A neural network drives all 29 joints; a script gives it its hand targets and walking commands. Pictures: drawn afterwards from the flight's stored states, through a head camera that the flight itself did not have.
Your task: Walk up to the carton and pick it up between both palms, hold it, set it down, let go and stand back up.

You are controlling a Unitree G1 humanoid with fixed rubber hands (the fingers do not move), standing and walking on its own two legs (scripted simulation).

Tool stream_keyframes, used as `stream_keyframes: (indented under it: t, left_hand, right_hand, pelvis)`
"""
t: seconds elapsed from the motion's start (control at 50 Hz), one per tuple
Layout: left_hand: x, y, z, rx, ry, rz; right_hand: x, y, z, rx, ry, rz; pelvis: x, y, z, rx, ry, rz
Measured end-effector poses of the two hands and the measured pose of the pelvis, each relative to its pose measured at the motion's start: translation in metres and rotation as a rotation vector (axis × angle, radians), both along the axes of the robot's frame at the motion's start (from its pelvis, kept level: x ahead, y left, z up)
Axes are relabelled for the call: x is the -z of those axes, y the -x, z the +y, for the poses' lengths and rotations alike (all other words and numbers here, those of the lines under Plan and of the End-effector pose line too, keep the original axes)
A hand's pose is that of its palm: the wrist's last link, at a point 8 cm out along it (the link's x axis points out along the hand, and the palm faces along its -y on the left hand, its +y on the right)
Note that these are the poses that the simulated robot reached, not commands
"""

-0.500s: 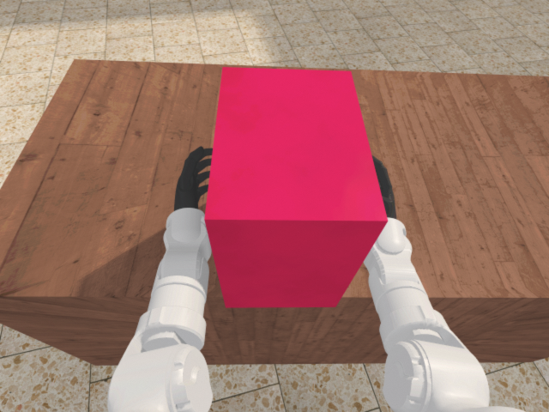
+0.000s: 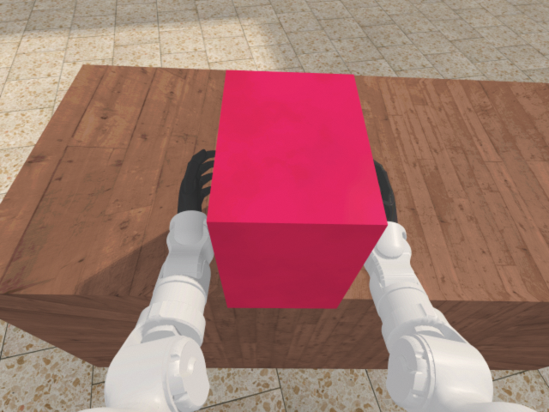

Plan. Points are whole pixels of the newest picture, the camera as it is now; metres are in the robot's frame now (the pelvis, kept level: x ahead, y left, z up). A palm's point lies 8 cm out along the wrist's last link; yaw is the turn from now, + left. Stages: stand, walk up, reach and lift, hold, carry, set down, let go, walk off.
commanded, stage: reach and lift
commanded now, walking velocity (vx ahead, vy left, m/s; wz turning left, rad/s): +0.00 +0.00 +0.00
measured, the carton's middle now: (286, 199) +0.43 -0.01 +0.03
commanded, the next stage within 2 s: none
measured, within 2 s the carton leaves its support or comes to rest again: leaves its support in 0.88 s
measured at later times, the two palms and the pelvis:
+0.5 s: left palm (188, 213) +0.38 +0.14 +0.06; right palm (382, 218) +0.37 -0.15 +0.06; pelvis -0.03 -0.01 +0.00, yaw +1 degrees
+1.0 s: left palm (174, 211) +0.36 +0.15 +0.08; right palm (375, 218) +0.36 -0.13 +0.07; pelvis -0.01 -0.01 -0.01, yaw +4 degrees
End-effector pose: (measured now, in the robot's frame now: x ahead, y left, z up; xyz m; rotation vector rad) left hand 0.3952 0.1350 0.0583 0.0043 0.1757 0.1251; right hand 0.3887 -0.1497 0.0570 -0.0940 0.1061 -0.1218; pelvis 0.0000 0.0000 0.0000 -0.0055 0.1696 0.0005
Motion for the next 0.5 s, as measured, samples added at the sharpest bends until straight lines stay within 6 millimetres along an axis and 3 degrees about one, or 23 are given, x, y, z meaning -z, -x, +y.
stream_keyframes:
  t: [0.3, 0.5]
  left_hand:
    - [-0.006, 0.020, 0.002, -0.011, -0.006, -0.092]
    - [-0.005, 0.020, 0.003, -0.015, 0.004, -0.082]
  right_hand:
    - [-0.006, 0.018, 0.002, -0.007, 0.017, -0.094]
    - [-0.006, 0.017, 0.003, -0.012, 0.022, -0.084]
  pelvis:
    - [0.002, 0.022, -0.006, -0.011, -0.004, 0.044]
    - [0.004, 0.030, -0.012, -0.014, -0.008, 0.082]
